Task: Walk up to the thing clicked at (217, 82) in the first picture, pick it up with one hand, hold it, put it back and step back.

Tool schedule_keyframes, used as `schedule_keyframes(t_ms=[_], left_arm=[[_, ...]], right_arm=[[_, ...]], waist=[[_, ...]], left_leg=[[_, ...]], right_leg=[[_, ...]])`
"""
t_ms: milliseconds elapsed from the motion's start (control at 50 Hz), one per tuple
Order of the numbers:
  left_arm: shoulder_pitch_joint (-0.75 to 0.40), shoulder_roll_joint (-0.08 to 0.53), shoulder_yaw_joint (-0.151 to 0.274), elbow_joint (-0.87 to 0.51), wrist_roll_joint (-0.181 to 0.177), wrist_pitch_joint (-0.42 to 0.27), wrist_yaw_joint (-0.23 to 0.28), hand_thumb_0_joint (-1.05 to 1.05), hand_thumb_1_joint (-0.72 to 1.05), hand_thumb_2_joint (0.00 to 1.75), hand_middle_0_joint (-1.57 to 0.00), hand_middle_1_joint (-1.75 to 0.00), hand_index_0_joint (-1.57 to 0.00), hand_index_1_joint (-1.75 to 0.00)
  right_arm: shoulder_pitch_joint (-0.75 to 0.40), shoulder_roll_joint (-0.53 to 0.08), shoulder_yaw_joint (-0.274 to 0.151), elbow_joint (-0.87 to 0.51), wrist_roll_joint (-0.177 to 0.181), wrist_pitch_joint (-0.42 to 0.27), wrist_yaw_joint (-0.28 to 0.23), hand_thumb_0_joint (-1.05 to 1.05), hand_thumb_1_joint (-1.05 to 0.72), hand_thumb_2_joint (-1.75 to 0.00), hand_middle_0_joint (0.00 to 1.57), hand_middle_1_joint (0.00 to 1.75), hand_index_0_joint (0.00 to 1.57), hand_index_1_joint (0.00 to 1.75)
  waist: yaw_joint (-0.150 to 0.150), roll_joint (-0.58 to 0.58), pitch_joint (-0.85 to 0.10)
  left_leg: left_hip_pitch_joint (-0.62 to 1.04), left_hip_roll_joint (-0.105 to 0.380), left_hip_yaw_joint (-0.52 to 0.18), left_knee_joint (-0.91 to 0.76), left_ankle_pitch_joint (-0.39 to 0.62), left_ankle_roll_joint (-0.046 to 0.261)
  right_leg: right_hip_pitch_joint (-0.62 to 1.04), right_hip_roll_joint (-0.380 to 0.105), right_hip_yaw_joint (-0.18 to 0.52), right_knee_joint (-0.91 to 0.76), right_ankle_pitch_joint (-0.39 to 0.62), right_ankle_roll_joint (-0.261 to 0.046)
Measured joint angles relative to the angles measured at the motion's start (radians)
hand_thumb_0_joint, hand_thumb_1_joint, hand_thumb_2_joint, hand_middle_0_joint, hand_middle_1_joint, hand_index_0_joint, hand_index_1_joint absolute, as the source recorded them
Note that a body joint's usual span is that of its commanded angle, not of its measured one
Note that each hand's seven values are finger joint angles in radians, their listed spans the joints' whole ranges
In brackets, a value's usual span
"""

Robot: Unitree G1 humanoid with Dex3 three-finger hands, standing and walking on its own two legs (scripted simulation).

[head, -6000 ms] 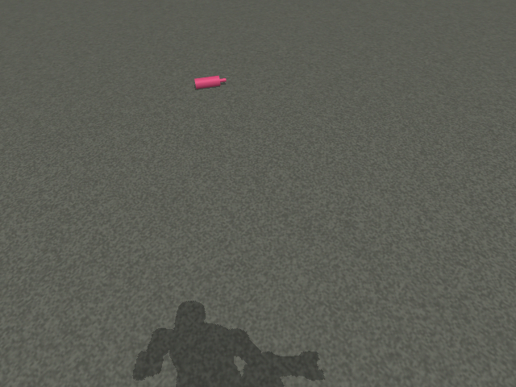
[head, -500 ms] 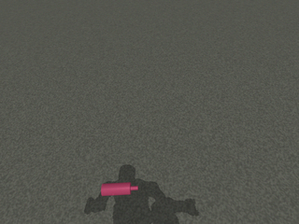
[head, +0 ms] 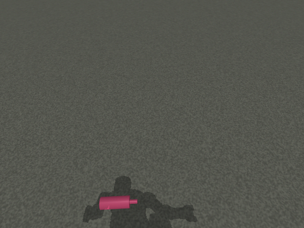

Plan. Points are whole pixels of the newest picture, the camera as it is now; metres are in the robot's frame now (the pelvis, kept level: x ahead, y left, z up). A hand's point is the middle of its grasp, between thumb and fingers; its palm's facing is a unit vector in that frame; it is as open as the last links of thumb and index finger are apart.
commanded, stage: walk up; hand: left
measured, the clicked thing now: (119, 202) +0.40 +0.24 -0.74
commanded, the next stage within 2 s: stand in 0.60 s
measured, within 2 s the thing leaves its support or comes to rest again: neither
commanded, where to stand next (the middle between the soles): +0.01 +0.01 m, yaw +0 degrees
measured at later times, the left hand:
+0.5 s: hand out of the picture +0.09 +0.25 -0.15, palm faces +0.00 -0.94 -0.34, open 7.4 cm
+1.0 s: hand out of the picture +0.09 +0.25 -0.15, palm faces -0.01 -0.94 -0.34, open 7.4 cm
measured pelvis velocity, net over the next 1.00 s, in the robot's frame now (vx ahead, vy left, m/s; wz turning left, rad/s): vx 0.01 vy -0.01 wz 0.01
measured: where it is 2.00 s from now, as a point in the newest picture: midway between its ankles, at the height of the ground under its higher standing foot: outside the picture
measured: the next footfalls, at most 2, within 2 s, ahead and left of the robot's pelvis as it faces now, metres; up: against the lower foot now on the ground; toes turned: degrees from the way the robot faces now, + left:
none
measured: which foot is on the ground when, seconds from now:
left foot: down 0.00-1.00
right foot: down 0.00-1.00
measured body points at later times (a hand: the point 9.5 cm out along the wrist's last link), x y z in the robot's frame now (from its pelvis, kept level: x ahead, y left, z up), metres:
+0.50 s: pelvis +0.01 +0.00 +0.00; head +0.01 +0.00 +0.45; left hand +0.09 +0.30 -0.13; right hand +0.10 -0.30 -0.13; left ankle +0.01 +0.12 -0.75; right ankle +0.01 -0.14 -0.75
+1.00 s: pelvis +0.01 -0.01 +0.00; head +0.01 -0.01 +0.45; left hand +0.09 +0.30 -0.13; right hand +0.10 -0.31 -0.13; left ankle +0.01 +0.12 -0.75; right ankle +0.01 -0.14 -0.75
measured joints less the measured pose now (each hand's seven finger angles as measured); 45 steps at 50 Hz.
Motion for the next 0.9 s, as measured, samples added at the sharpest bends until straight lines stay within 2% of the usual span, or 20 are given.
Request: schedule_keyframes(t_ms=[260,900], left_arm=[[0.028,-0.007,0.007,0.021,0.005,0.003,0.002,0.00,0.90,0.90,-0.21,-0.30,-0.20,-0.29],[0.009,-0.012,0.009,-0.027,0.005,0.013,0.002,0.00,0.90,0.90,-0.21,-0.30,-0.20,-0.29]], right_arm=[[0.011,0.013,0.000,0.014,-0.001,0.010,0.001,0.01,-0.90,-0.90,0.20,0.30,0.20,0.30],[0.005,0.017,0.002,-0.012,-0.005,0.002,-0.010,0.01,-0.90,-0.90,0.20,0.30,0.20,0.30]], waist=[[0.005,0.010,0.006],[-0.004,0.001,0.011]], left_leg=[[0.013,0.000,-0.004,-0.020,0.001,-0.001],[0.040,0.000,-0.004,-0.056,0.014,-0.008]], right_leg=[[0.018,0.000,-0.005,-0.027,0.003,0.001],[0.035,0.001,-0.005,-0.043,0.005,-0.004]])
